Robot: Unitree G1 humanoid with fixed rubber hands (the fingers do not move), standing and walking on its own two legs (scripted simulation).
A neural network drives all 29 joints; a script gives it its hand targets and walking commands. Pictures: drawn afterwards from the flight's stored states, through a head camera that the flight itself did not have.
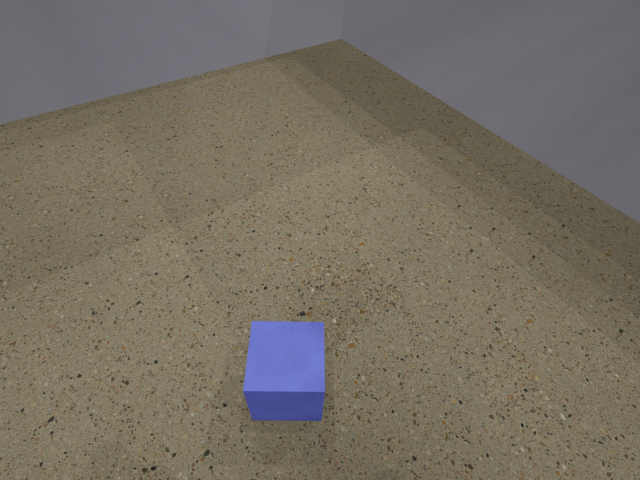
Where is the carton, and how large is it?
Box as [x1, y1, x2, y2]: [243, 321, 324, 420]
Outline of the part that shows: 252,321 243,392 252,419 320,420 324,395 323,322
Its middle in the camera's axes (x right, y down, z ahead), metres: -0.09 +0.40 +1.15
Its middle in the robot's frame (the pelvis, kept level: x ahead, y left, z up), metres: +0.51 +0.08 -0.66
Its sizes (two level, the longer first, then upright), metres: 0.210 0.200 0.250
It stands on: the floor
